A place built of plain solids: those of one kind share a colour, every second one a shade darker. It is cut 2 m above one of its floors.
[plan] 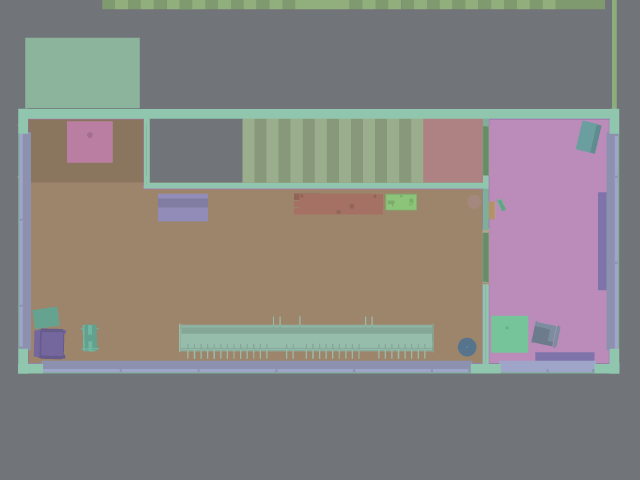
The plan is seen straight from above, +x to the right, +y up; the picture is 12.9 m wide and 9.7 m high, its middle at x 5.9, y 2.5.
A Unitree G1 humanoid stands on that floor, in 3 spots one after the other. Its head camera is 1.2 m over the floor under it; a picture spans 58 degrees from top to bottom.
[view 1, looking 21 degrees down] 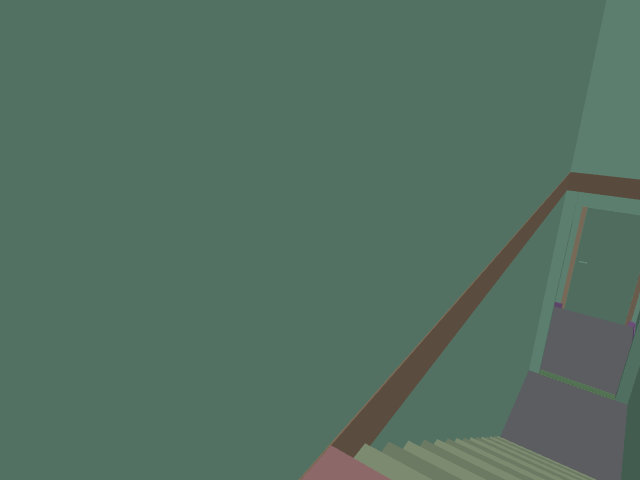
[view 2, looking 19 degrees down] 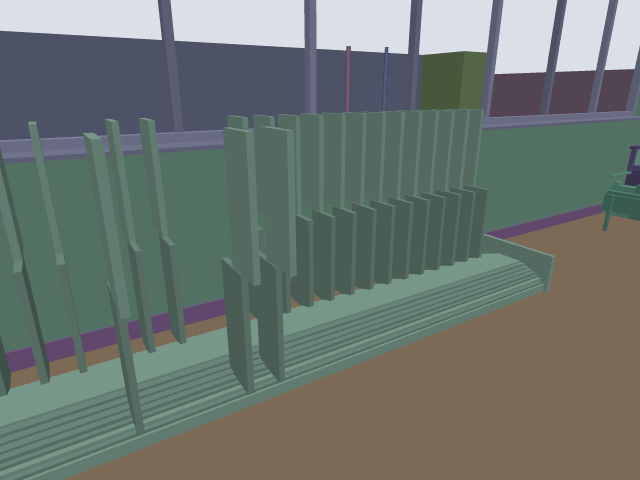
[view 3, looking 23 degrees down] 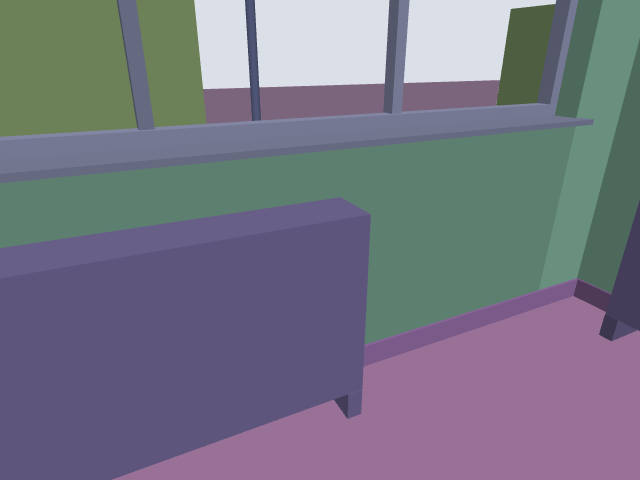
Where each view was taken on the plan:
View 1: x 8.93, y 4.30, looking -144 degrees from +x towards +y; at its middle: wall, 1.18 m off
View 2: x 5.60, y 2.15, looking -122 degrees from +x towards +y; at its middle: lever_frame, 2.32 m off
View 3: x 10.50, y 2.15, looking -26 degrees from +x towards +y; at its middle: radiator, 1.23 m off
